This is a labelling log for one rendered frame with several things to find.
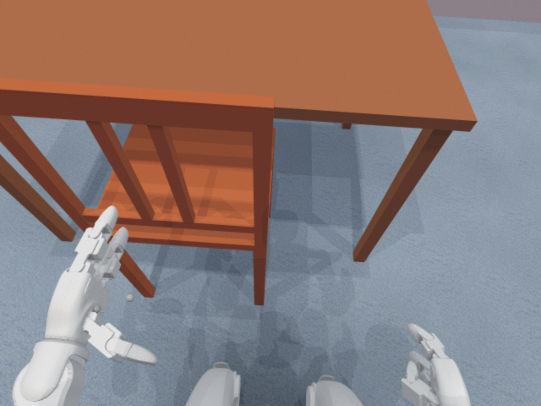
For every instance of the table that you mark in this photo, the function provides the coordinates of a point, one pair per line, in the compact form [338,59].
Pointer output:
[374,62]

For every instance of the right robot hand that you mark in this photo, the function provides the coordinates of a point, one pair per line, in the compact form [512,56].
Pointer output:
[442,383]

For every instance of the left robot shin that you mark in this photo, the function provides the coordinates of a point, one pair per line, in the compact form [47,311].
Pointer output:
[221,365]

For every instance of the left robot hand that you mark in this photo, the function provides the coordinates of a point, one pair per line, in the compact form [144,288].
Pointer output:
[85,285]

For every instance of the left robot thigh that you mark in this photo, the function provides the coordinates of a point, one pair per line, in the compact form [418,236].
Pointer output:
[217,387]

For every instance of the chair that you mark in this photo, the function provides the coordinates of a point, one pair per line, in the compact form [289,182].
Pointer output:
[195,170]

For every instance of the left robot forearm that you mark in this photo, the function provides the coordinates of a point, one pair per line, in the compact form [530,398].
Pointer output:
[55,375]

